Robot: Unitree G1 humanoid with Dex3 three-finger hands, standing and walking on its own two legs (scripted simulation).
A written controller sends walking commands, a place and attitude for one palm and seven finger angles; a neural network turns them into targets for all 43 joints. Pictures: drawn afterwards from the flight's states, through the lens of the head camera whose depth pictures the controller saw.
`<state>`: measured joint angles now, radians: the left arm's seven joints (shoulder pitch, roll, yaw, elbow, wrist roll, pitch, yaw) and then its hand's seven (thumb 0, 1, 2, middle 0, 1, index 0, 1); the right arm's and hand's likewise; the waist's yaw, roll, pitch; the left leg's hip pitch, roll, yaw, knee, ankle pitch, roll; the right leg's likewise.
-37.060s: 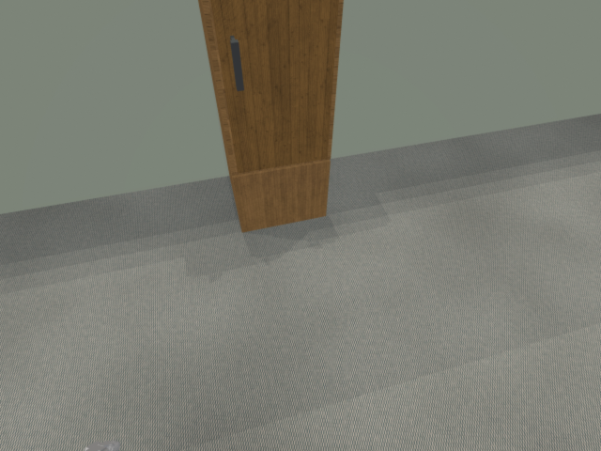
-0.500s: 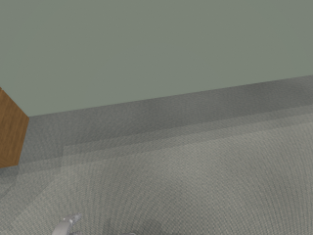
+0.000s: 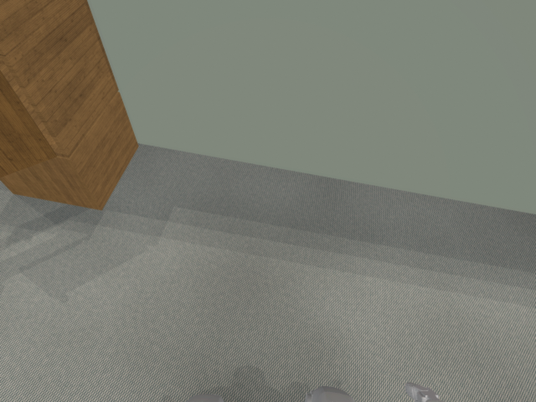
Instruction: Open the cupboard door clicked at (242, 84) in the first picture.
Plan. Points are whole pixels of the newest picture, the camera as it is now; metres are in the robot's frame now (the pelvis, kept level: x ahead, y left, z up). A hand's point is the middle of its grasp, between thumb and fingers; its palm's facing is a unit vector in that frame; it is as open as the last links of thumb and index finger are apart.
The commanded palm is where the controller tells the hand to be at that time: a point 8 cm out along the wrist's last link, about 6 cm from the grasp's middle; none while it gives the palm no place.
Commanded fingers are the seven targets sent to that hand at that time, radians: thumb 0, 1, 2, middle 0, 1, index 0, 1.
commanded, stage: turn to face it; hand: left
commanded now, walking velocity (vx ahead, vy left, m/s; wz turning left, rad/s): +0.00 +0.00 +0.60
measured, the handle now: out of the picture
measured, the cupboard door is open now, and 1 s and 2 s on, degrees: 46 46 46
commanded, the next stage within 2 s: take the last steps up to it in 1.10 s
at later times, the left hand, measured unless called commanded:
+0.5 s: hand out of the picture +0.04 +0.15 -0.14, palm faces +0.30 -0.92 -0.25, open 7.3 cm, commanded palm none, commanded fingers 0.00 0.90 0.90 -0.20 -0.30 -0.20 -0.30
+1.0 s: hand out of the picture +0.01 +0.21 -0.15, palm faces +0.53 -0.82 -0.24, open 7.3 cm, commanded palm none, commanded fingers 0.00 0.90 0.90 -0.20 -0.30 -0.20 -0.30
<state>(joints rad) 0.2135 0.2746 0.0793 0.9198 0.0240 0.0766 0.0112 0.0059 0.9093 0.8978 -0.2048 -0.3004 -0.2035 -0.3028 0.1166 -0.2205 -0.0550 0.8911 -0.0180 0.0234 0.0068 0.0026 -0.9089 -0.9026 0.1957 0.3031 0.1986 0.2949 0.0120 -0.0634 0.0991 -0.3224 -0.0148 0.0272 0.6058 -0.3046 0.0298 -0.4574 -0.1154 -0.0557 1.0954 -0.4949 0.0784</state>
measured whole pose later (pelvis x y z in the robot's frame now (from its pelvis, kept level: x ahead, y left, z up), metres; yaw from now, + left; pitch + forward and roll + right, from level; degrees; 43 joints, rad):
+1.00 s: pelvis +0.04 -0.02 +0.01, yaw +31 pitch +1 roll -1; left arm 0.16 0.24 0.06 0.90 0.02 0.06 0.01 0.00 0.91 0.90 -0.20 -0.30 -0.20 -0.30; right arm 0.17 -0.19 -0.03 0.94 -0.02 0.02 0.00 0.00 -0.91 -0.90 0.20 0.30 0.20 0.30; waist 0.00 -0.01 0.07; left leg -0.27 -0.02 -0.02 0.48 -0.23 0.04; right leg -0.42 -0.07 -0.02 0.88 -0.42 0.07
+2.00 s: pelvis +0.14 +0.15 +0.00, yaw +43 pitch -1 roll +2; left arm 0.11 0.16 0.04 0.96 0.03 0.00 -0.02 0.00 0.91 0.90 -0.20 -0.30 -0.20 -0.30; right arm 0.44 -0.15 -0.02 1.14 -0.02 -0.05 -0.02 0.00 -0.92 -0.90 0.20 0.30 0.20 0.29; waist -0.03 -0.01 0.05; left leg 0.03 -0.09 0.10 0.33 -0.36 0.07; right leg -0.45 -0.08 -0.10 0.68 -0.25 -0.02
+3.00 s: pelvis +0.29 +0.45 +0.00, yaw +44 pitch -1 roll +1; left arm 0.13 0.18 0.03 0.99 0.02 0.02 0.03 0.00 0.92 0.90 -0.20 -0.30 -0.20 -0.30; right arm 0.33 -0.12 -0.02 1.13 -0.01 0.00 -0.04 0.00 -0.92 -0.90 0.20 0.30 0.20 0.29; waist -0.03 -0.02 0.06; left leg -0.16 -0.03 0.18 0.51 -0.35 0.07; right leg -0.30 -0.04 -0.04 0.58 -0.25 0.00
